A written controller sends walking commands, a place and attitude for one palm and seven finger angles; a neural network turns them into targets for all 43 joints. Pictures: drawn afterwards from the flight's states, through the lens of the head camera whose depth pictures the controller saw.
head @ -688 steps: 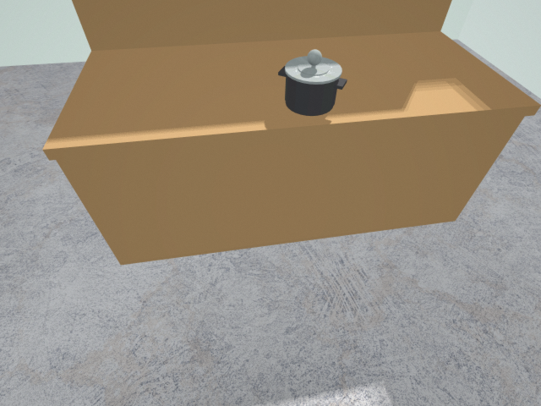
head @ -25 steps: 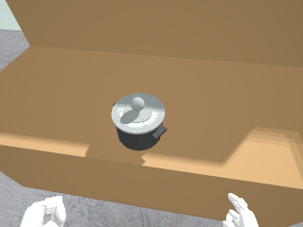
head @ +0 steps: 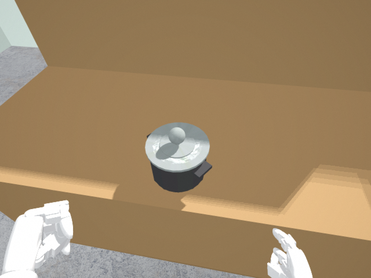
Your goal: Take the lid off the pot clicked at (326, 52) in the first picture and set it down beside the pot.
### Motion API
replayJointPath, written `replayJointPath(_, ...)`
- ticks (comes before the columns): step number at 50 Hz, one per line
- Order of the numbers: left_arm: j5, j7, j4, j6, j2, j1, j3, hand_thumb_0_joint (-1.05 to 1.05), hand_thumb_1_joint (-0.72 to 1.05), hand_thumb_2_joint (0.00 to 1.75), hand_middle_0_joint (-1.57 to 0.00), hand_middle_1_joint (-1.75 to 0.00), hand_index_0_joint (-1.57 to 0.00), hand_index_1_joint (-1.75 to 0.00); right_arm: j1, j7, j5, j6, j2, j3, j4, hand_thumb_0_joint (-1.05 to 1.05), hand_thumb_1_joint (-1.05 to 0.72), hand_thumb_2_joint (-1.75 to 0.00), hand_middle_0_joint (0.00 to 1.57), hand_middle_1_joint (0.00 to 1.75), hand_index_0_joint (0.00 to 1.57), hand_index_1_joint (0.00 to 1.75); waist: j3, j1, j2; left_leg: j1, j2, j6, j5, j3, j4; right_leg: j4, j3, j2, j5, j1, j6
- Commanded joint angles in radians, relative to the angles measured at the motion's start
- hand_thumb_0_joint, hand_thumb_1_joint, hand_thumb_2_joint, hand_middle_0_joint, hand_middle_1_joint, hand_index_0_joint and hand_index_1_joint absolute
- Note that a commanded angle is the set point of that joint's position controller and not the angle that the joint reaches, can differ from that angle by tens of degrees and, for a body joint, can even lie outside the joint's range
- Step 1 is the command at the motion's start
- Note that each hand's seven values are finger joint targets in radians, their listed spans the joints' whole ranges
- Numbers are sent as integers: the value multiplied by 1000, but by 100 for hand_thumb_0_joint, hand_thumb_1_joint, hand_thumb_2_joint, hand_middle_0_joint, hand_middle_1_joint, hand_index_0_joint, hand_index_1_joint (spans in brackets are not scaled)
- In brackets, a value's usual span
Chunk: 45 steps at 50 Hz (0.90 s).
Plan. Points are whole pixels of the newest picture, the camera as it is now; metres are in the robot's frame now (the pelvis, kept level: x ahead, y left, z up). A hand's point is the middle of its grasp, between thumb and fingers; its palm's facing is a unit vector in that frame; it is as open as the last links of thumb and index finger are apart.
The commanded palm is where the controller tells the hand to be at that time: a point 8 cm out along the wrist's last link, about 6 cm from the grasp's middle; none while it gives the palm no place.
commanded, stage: reach forward and open the fingers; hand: left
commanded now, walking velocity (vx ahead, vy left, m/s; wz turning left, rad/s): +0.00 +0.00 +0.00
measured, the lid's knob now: (176, 135) +0.45 +0.08 +0.04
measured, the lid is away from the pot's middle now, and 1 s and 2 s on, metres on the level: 0.00 0.00 0.00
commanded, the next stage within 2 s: move the open hand above the knob in 1.18 s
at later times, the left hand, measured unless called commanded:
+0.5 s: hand (57, 217) +0.19 +0.26 +0.09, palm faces -0.22 -0.07 -0.97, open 3.5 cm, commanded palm +0.18 +0.25 +0.15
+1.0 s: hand (58, 184) +0.24 +0.27 +0.12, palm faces -0.17 -0.01 -0.99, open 9.4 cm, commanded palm +0.22 +0.25 +0.18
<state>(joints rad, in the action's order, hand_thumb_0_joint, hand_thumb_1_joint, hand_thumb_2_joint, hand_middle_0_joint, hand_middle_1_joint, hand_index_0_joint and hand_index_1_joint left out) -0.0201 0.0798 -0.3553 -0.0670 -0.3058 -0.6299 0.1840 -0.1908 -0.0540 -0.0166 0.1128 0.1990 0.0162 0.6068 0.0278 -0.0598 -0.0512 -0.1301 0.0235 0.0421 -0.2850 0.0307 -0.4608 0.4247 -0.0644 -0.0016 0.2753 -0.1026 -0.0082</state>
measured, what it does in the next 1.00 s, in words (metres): stands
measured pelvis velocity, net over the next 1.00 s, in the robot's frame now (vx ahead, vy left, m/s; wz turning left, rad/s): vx -0.04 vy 0.01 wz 0.01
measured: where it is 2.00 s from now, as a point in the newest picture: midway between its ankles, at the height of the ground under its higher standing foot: outside the picture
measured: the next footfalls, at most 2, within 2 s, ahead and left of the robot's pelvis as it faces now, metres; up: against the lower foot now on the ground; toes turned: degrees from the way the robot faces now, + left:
none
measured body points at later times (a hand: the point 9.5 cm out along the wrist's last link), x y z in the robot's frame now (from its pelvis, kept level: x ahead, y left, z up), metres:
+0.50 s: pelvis -0.01 +0.00 +0.00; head -0.01 -0.05 +0.45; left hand +0.19 +0.26 +0.14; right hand +0.20 -0.22 -0.10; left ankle -0.02 +0.09 -0.74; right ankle -0.03 -0.11 -0.74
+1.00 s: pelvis -0.04 +0.01 +0.00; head -0.01 -0.03 +0.45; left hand +0.24 +0.27 +0.18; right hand +0.16 -0.21 -0.11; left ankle -0.02 +0.09 -0.74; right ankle -0.03 -0.11 -0.74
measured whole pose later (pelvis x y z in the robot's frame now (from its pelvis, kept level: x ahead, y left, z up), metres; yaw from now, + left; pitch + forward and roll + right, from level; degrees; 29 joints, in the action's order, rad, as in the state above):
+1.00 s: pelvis -0.04 +0.01 +0.00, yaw +1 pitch +0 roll -1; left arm 0.75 -0.26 -0.14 -0.02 -0.69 -0.02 0.07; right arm -0.12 0.01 -0.05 -0.13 0.28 0.02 0.57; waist 0.05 -0.05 -0.12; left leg -0.22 0.04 0.06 -0.20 0.03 -0.42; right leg 0.40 -0.07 -0.02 0.20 -0.19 0.00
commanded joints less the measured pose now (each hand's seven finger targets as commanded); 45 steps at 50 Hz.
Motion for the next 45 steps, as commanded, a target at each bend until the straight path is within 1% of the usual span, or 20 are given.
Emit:
replayJointPath(1,-6,15,-196,-74,-130,58,110,0,90,90,-130,-150,-130,-150,134,-9,1,49,102,-33,-174,0,-90,-90,20,30,20,30,-43,1,16,47,-59,-18,276,-53,73,-69,4,-23,-180,-62,-8)
replayJointPath(4,-7,24,-305,-93,-168,115,134,0,90,90,-130,-150,-130,-150,129,-6,2,65,105,-24,-183,0,-90,-90,20,30,20,30,-80,-3,-54,64,-61,-24,274,-66,75,-62,9,-22,-165,-45,-12)
replayJointPath(5,435,54,-350,-15,-379,164,68,0,88,88,-127,-149,-127,-149,142,4,27,5,189,-13,-195,0,-90,-90,20,30,20,30,-83,-11,-119,-36,-47,-21,301,-59,48,-12,59,3,-172,-132,-24)
replayJointPath(6,443,73,-399,35,-288,156,63,0,86,87,-125,-148,-125,-148,152,13,25,-28,144,-21,-238,0,-90,-90,20,30,20,30,-99,-14,-149,-47,-53,-33,335,-50,47,-2,11,-9,-165,-123,-34)
replayJointPath(7,448,81,-385,68,-283,181,53,0,84,87,-123,-146,-123,-146,172,19,18,-46,145,-14,-234,0,-90,-90,20,30,20,30,-66,-2,-113,-72,-51,-37,330,-54,41,-1,16,-1,-170,-130,-39)
replayJointPath(8,556,77,-311,90,-273,139,34,0,81,88,-121,-144,-121,-144,156,26,21,-66,140,-23,-223,0,-90,-90,20,30,20,30,-75,-20,-76,-68,-55,-38,309,-54,44,10,27,10,-133,-141,-44)
replayJointPath(11,729,37,-190,145,-350,87,48,0,72,92,-117,-133,-117,-133,195,44,15,-160,165,-26,-231,0,-90,-90,20,30,20,30,-98,-38,25,-117,-42,-24,245,-28,39,13,61,20,-137,-126,-48)
replayJointPath(14,824,-4,-239,162,-451,237,59,0,61,99,-117,-115,-117,-115,236,46,0,-197,166,-21,-260,0,-90,-90,20,30,20,30,-210,-33,-19,-84,-42,-12,231,-40,41,15,79,9,-141,-69,-37)
replayJointPath(18,834,-94,-221,153,-506,321,39,0,47,108,-113,-100,-113,-100,242,36,-17,-186,157,-18,-258,0,-90,-90,20,30,20,30,-290,-17,-44,-20,-38,2,294,-63,29,0,70,-11,-205,-31,-18)
replayJointPath(22,791,-217,-49,124,-550,315,67,0,34,115,-109,-86,-109,-86,241,39,-34,-184,173,-20,-228,0,-90,-90,20,30,20,30,-146,0,32,-45,-26,8,323,-57,41,-39,72,-8,-291,-64,-9)
replayJointPath(23,775,-246,-69,113,-510,354,13,0,31,117,-107,-83,-107,-83,224,42,-31,-185,170,-22,-237,0,-90,-90,20,30,20,30,-135,12,31,-55,-21,12,324,-51,45,-37,49,-17,-295,-49,-3)
replayJointPath(26,774,-298,-134,78,-602,531,48,0,22,121,-104,-72,-104,-72,228,33,-20,-187,181,-23,-229,0,-90,-90,20,30,20,30,-179,9,-9,-18,-17,17,334,-61,61,-62,45,-23,-297,-52,6)
replayJointPath(29,773,-300,-137,31,-662,542,122,0,14,123,-100,-61,-100,-61,199,26,-13,-173,173,-24,-231,0,-90,-90,20,30,20,30,-247,-7,-25,20,-17,19,377,-64,54,-62,45,-22,-314,-17,2)
replayJointPath(30,763,-300,-88,21,-623,501,108,0,11,124,-98,-58,-98,-58,192,28,-15,-174,166,-28,-228,0,-90,-90,20,30,20,30,-216,-3,-17,14,-17,16,366,-62,57,-69,34,-21,-307,-16,1)
replayJointPath(32,771,-300,26,18,-672,477,184,0,5,124,-96,-51,-96,-51,195,38,-20,-180,177,-27,-213,0,-90,-90,20,30,20,30,-156,-13,-1,-9,-16,11,335,-60,62,-79,45,-12,-286,-44,-11)
replayJointPath(33,760,-301,49,18,-601,488,122,0,3,125,-94,-47,-94,-47,177,44,-25,-188,172,-30,-211,0,-90,-90,20,30,20,30,-165,-3,20,-25,-11,10,322,-49,64,-74,29,-18,-275,-25,-6)
replayJointPath(38,729,-307,-92,20,-504,666,-23,0,-12,129,-88,-29,-88,-29,220,61,-30,-177,170,-38,-244,0,-90,-90,20,30,20,30,-234,16,-37,22,-5,12,295,-51,73,-80,29,-22,-244,-30,-2)
replayJointPath(40,744,-301,-109,8,-569,694,17,0,-18,131,-86,-22,-86,-22,215,53,-25,-170,177,-47,-226,0,-90,-90,20,30,20,30,-263,11,-29,41,-10,13,278,-63,82,-85,30,-21,-219,-26,0)
replayJointPath(42,796,-289,-58,16,-735,717,163,0,-23,133,-83,-15,-83,-15,225,50,-21,-169,191,-39,-212,0,-90,-90,20,30,20,30,-275,-12,-36,27,-11,15,280,-69,78,-75,53,-15,-222,-5,-13)
replayJointPath(45,803,-284,94,30,-679,791,122,0,-29,135,-80,-8,-80,-8,202,44,-30,-190,181,-32,-188,0,-90,-90,20,30,20,30,-177,0,-1,-28,-12,7,233,-64,100,-92,26,-22,-160,-40,-13)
